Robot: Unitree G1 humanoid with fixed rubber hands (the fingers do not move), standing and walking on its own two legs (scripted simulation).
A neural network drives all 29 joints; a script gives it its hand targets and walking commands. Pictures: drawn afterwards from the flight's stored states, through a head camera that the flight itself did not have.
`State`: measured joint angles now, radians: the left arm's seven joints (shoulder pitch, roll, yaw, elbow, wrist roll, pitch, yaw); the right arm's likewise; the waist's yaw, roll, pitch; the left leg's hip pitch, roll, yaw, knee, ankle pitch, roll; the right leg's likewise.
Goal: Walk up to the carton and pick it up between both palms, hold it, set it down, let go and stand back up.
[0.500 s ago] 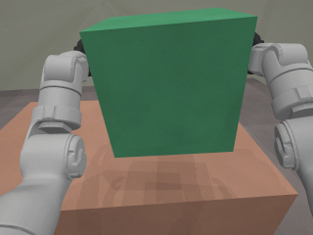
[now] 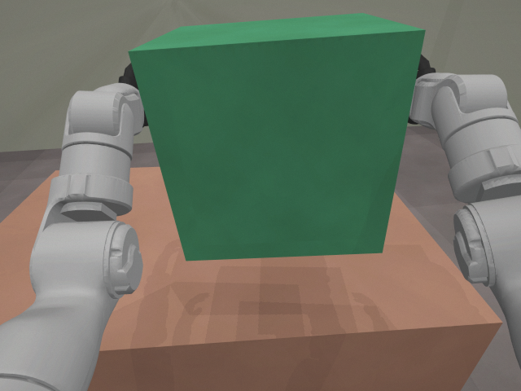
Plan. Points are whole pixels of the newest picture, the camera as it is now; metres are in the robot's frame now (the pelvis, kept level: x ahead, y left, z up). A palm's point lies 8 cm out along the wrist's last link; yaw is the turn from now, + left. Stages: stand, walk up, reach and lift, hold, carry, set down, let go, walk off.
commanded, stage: hold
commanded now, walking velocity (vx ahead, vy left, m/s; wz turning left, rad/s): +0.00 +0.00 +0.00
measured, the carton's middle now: (276, 134) +0.40 -0.01 +0.30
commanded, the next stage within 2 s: none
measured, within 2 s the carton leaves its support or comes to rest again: neither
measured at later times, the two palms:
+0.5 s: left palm (134, 110) +0.37 +0.19 +0.34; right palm (417, 95) +0.36 -0.20 +0.36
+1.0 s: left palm (135, 104) +0.37 +0.18 +0.35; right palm (421, 96) +0.36 -0.20 +0.36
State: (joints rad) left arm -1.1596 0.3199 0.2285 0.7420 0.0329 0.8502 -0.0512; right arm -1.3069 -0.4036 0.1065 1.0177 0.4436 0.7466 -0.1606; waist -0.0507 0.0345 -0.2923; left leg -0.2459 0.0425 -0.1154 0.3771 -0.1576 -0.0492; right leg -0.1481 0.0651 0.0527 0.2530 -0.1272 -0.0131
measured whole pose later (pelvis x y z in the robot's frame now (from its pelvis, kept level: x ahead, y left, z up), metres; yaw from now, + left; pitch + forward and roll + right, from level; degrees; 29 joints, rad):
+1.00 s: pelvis +0.00 +0.00 +0.00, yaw +0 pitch +1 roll -2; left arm -1.14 0.30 0.24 0.72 0.04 0.86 -0.04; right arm -1.31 -0.41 0.10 1.02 0.45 0.75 -0.16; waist -0.05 0.04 -0.30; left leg -0.24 0.04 -0.11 0.38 -0.16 -0.05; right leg -0.14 0.07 0.06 0.26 -0.13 -0.01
